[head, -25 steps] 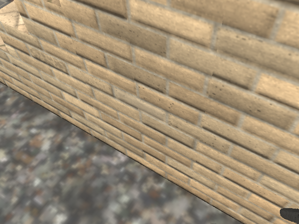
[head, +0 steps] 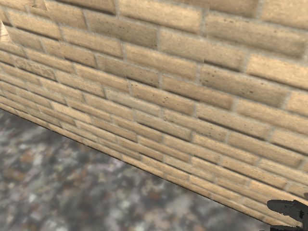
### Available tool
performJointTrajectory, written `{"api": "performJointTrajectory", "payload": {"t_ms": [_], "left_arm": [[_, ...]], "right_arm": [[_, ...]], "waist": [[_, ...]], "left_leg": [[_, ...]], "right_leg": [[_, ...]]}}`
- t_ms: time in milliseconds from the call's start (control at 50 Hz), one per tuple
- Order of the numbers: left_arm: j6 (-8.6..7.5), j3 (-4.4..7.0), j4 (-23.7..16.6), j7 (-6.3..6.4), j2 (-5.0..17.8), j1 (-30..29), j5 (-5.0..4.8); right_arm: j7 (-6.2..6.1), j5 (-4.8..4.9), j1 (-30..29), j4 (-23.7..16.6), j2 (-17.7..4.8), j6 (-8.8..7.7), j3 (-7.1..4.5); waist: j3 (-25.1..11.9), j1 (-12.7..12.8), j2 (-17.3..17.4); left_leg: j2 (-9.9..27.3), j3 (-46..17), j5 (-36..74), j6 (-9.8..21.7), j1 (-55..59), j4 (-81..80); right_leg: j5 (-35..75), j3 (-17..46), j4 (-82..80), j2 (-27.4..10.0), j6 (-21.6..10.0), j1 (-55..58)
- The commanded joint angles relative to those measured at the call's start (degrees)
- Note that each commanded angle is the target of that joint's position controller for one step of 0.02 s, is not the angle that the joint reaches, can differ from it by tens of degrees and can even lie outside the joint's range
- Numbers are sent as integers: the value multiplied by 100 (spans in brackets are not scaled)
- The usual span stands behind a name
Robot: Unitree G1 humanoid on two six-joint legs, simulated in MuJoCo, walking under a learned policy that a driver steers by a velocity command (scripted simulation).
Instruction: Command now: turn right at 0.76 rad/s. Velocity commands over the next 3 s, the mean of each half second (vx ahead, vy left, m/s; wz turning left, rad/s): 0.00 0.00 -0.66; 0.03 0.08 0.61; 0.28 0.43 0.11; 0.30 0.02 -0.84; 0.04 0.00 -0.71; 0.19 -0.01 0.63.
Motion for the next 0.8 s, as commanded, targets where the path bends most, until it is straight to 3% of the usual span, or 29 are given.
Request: {"api": "performJointTrajectory", "payload": {"t_ms": [20,40,60,80,100,120,140,160,180,200,240,280,320,360,400,440,480,500,520,540,560,580,600,660,700,760,800], "left_arm": [[-57,59,-583,-60,400,119,-38],[-41,104,-552,-25,450,242,-28],[-34,168,-513,57,620,405,41],[-39,351,-464,201,1206,824,19],[-375,343,-423,-161,1108,1907,417],[-784,272,-308,-328,578,1753,609],[-530,543,-727,-92,1647,113,190],[-441,619,-891,95,1866,-258,53],[-373,579,-941,238,1712,-548,-67],[-303,496,-952,318,1481,-691,-122],[-226,339,-960,392,1067,-695,-113],[-195,316,-913,371,1058,-557,-124],[-169,337,-915,365,1136,-486,-95],[-118,248,-1015,311,965,-613,-96],[-69,158,-1109,246,882,-865,50],[-98,4,-1038,93,624,-879,174],[-165,-136,-883,-58,358,-931,221],[-199,-153,-813,-80,315,-903,224],[-236,-136,-749,-73,392,-809,211],[-270,-73,-778,-35,555,-762,236],[-327,-86,-955,-1,538,-569,267],[-373,-87,-1034,46,646,-853,324],[-398,-57,-1113,83,725,-1191,260],[-461,-61,-1132,147,649,-1349,160],[-534,-140,-1130,95,438,-1370,72],[-536,-136,-992,65,444,-1196,12],[-514,-109,-779,33,467,-711,-21]], "right_arm": [[60,154,-152,-314,-1115,-81,-425],[110,224,-117,-269,-983,-148,-419],[176,241,19,-184,-820,-198,-397],[237,35,100,-243,-654,-241,-366],[198,-165,826,-974,-17,-478,-295],[94,43,-30,-1014,-649,-612,-443],[79,97,-1432,-970,-903,-493,-439],[49,23,-975,-944,-637,-451,-389],[24,-72,-546,-822,-728,-409,-407],[62,-117,-420,-814,-709,-329,-392],[85,-123,-147,-766,-676,-277,-360],[67,-140,-81,-694,-518,-222,-263],[70,-140,-132,-728,-523,-222,-219],[104,-74,194,-584,-637,-277,-213],[160,-81,193,-490,-644,-343,-192],[253,-93,365,-415,-515,-392,-136],[356,-71,638,-302,-356,-454,-75],[374,-58,617,-281,-382,-471,-71],[365,-81,529,-365,-565,-487,-80],[348,-100,566,-461,-958,-510,-121],[307,12,516,-455,-1445,-480,-241],[303,66,423,-477,-1410,-433,-289],[283,44,452,-505,-1221,-406,-256],[155,65,846,-451,-1386,-305,-365],[20,125,1054,-470,-1310,-213,-409],[-79,206,912,-608,-1396,-85,-541],[-105,273,481,-741,-1347,34,-545]], "waist": [[-774,-125,609],[-738,-79,513],[-613,-4,148],[-590,46,-987],[-2049,-309,-3164],[-1019,25,-1659],[-146,119,-832],[-393,-203,-415],[-460,-428,-295],[-500,-515,-271],[-771,-527,-342],[-723,-450,-345],[-669,-364,-557],[-760,-374,-1043],[-809,-280,-1088],[-761,-254,-1195],[-442,-369,-1179],[-180,-367,-1077],[85,-338,-907],[99,-220,-537],[32,123,348],[61,13,892],[19,-182,1003],[-611,-491,1337],[-914,-640,1234],[-1139,-639,997],[-1124,-346,887]], "left_leg": [[1774,-815,3203,978,874,-294],[1632,-580,2955,728,704,-7],[1349,-321,2372,321,334,621],[776,38,791,-245,-875,1911],[-225,-733,-2745,-288,-2023,2726],[-340,-1808,-2558,-298,-2680,3138],[-325,-1592,-2195,-434,-3291,4079],[-205,-1941,-1663,-457,-3119,4183],[-169,-2062,-1145,-544,-2883,4196],[-266,-2018,-711,-634,-2699,4416],[-426,-1951,-188,-683,-2545,4555],[-594,-1871,208,-669,-2575,4016],[-715,-1954,296,-668,-2607,3326],[-543,-1917,243,-669,-2480,2967],[-288,-1724,244,-601,-1801,2281],[-158,-1506,-78,-536,-761,1737],[-147,-1335,-82,-428,102,817],[-212,-1321,-62,-335,224,268],[-156,-1558,152,-217,101,-204],[241,-2142,1194,-41,3,-201],[614,-2932,1282,460,-414,-465],[789,-3453,721,787,-892,-900],[798,-3605,709,807,-776,-927],[744,-3944,1805,922,314,-579],[857,-4289,2595,1095,1013,-363],[857,-4530,2851,1062,1054,-249],[556,-4243,2391,750,228,-120]], "right_leg": [[400,-172,-987,-1,-345,181],[780,-282,-1476,180,-537,553],[1255,-106,-2095,324,-822,1018],[3825,949,-2438,-233,-1275,2011],[4868,3354,-2966,-1117,-3173,3328],[3094,3578,-3269,-1357,-2658,2774],[3637,3365,-3486,-1295,-2454,2215],[3762,3013,-3392,-1151,-2258,2000],[3707,2695,-3327,-1043,-2071,1761],[3530,2508,-3304,-867,-1975,1496],[3308,2241,-3163,-586,-1778,1411],[2820,2160,-3048,-345,-1591,1405],[2137,2481,-3075,-260,-1575,1462],[1517,2432,-3117,-338,-1608,1588],[1090,2209,-3059,-264,-1502,1309],[565,2044,-3138,-183,-1513,757],[-182,1901,-3256,-98,-1478,258],[-395,1787,-3184,54,-1365,177],[-381,1711,-2985,241,-1176,222],[-119,1502,-2383,506,-956,287],[130,931,-2210,836,-636,445],[422,673,-1939,852,-412,768],[591,628,-1763,857,-359,743],[184,614,-1454,1036,-317,192],[-365,738,-1296,1088,-271,-302],[-87,830,-1556,1110,-265,-191],[735,648,-2535,1082,-390,828]]}}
